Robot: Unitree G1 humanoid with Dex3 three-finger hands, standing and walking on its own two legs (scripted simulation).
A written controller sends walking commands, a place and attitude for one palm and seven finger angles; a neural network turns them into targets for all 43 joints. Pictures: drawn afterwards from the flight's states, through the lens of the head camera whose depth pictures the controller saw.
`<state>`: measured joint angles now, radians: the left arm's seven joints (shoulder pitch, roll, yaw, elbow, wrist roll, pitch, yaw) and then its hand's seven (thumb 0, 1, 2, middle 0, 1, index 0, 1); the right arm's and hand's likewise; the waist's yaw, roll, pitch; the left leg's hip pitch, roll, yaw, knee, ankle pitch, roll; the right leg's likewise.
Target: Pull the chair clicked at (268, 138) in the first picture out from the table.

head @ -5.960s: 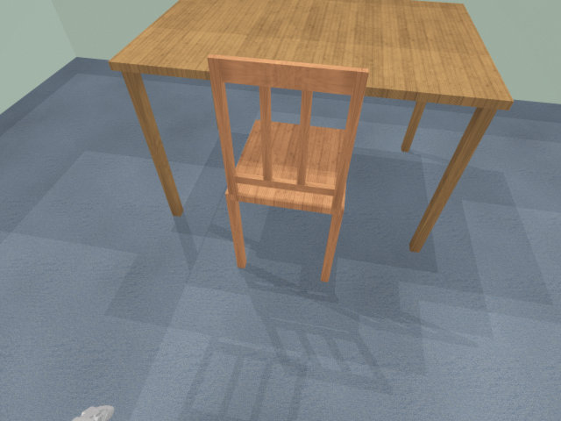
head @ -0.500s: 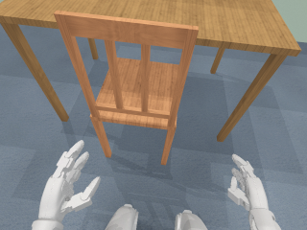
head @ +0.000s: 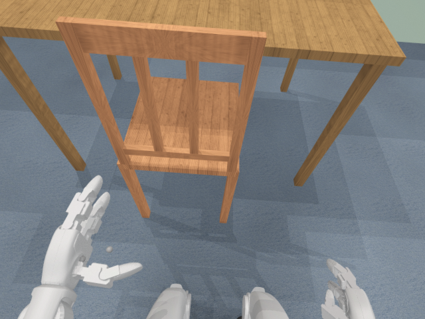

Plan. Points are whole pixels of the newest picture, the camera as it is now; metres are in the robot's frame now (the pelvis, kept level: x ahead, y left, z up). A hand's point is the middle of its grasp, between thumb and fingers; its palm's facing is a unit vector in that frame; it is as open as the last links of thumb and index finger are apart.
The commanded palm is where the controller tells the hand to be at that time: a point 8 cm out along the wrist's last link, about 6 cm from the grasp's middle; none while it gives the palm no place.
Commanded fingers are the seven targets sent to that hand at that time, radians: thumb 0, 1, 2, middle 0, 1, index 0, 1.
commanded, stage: raise the hand toward the chair's back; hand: left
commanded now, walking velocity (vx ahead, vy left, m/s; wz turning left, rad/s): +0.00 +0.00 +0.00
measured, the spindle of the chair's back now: (151, 111) +0.56 +0.18 +0.01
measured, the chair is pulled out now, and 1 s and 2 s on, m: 0.00 0.00 0.00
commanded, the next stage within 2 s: aim the fingers beside a spindle in 1.10 s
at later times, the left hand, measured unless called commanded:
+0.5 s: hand (97, 227) +0.25 +0.21 +0.06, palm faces +0.00 -1.00 -0.05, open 16.9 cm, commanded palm +0.24 +0.26 +0.06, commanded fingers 0.00 -0.50 0.30 -0.06 -0.08 -0.06 -0.08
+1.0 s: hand (100, 223) +0.26 +0.20 +0.06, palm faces +0.00 -1.00 -0.06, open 16.9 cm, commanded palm +0.24 +0.26 +0.06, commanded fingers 0.00 -0.50 0.30 -0.06 -0.08 -0.06 -0.08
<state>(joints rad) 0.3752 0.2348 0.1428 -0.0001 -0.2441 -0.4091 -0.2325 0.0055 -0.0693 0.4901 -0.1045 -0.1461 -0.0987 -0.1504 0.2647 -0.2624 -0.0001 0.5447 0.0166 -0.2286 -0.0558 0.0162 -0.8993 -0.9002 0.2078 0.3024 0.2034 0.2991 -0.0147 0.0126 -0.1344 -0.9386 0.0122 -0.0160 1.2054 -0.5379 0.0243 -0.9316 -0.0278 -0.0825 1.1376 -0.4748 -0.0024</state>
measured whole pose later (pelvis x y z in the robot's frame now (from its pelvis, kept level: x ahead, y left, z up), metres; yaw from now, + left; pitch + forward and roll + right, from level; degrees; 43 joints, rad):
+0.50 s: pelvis +0.02 +0.00 +0.01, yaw +0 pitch +16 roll -3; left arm 0.31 0.26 0.20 0.02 -0.27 -0.35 -0.29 -0.01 -0.49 0.31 -0.06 -0.08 -0.06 -0.08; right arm 0.22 -0.23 0.04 0.52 0.02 -0.20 -0.05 0.01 -0.90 -0.90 0.21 0.30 0.21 0.30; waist 0.01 0.02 -0.13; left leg -0.88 0.01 -0.03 1.16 -0.55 0.02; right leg -0.87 -0.03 -0.09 1.08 -0.48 0.00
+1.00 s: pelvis +0.02 -0.01 +0.02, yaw +0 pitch +15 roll -2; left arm 0.28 0.26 0.23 0.09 -0.28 -0.39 -0.30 -0.01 -0.50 0.30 -0.06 -0.08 -0.06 -0.08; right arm 0.24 -0.25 0.02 0.54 0.02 -0.22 -0.05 0.01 -0.90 -0.90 0.21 0.30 0.20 0.30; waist -0.01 0.02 -0.13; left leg -0.85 0.01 -0.02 1.12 -0.53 0.01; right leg -0.85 -0.02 -0.09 1.05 -0.47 -0.01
